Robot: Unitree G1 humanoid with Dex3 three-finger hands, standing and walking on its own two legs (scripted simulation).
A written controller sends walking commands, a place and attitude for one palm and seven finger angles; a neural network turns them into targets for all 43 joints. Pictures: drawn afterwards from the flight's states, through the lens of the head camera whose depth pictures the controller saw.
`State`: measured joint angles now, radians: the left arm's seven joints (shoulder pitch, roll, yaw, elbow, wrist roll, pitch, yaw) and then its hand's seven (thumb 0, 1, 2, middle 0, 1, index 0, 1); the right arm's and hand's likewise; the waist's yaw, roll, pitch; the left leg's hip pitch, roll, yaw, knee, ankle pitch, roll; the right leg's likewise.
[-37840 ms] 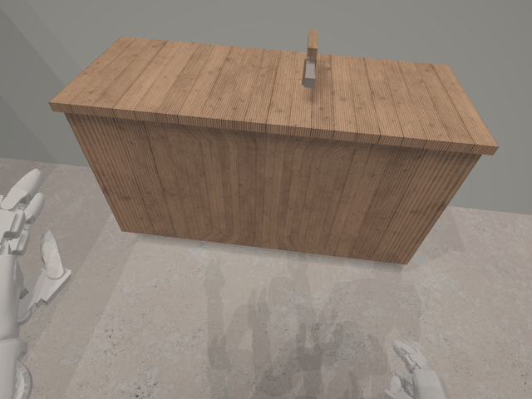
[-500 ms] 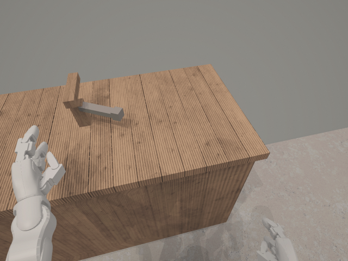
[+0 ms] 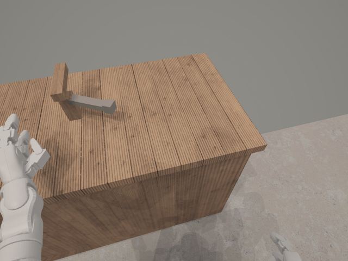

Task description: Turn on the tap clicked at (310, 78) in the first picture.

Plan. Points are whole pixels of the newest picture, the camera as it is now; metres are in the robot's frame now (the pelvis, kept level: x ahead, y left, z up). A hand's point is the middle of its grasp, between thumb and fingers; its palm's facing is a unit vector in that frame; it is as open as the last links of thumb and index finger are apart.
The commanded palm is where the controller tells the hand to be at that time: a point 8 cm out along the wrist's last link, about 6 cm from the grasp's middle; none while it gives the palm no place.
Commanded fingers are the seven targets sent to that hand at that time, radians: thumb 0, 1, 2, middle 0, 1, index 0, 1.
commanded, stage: reach beside the lever's end, fingers flat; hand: left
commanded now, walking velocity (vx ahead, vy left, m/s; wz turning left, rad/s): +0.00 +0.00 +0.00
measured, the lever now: (109, 106) +0.48 +0.21 +0.07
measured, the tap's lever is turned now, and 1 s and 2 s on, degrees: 60 60 60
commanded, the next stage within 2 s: push the lever round in 0.80 s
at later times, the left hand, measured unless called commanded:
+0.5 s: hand (48, 139) +0.37 +0.34 +0.06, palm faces +0.53 -0.84 -0.09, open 7.8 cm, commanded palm +0.31 +0.37 +0.06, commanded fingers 0.00 0.90 0.90 -0.15 -0.15 -0.15 -0.15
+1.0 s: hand (51, 141) +0.37 +0.33 +0.06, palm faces +0.53 -0.85 -0.08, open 7.8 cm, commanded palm +0.32 +0.36 +0.05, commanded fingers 0.00 0.90 0.90 -0.15 -0.15 -0.15 -0.15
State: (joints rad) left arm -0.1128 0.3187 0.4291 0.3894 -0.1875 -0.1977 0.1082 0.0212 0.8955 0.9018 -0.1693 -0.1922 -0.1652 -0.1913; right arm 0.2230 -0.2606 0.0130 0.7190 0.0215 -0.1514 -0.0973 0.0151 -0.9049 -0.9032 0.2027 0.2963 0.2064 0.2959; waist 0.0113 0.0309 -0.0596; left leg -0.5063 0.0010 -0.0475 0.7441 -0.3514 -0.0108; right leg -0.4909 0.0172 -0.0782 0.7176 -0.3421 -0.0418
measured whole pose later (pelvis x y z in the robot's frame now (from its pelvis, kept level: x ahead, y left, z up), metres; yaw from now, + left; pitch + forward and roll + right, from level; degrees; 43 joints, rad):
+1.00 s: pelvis +0.00 +0.02 -0.01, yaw -1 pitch +12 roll -2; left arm -0.29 0.38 0.48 0.62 -0.15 -0.28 0.08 0.02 0.90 0.90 -0.15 -0.15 -0.15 -0.15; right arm 0.26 -0.25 0.02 0.68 0.01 -0.07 -0.07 0.01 -0.90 -0.90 0.20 0.30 0.21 0.30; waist -0.03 0.02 -0.10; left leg -0.67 0.00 -0.04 0.86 -0.40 0.01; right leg -0.63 0.02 -0.07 0.79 -0.37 -0.02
